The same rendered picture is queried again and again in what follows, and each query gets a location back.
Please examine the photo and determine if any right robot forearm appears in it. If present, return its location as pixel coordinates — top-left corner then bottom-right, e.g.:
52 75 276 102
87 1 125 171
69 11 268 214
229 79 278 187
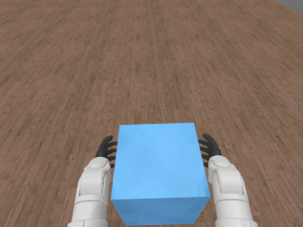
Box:
207 155 258 227

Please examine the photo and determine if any robot left hand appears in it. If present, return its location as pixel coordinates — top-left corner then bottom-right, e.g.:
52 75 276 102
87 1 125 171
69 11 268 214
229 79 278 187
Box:
95 135 117 168

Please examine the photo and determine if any left robot forearm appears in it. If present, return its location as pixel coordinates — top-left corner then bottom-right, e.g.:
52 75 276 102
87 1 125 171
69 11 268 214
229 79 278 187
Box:
67 157 111 227

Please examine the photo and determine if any carton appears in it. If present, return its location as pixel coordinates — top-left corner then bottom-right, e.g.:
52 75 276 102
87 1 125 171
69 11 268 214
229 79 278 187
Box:
111 122 211 226

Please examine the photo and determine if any robot right hand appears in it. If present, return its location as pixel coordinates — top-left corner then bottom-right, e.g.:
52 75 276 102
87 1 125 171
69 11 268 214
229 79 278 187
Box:
198 133 222 167

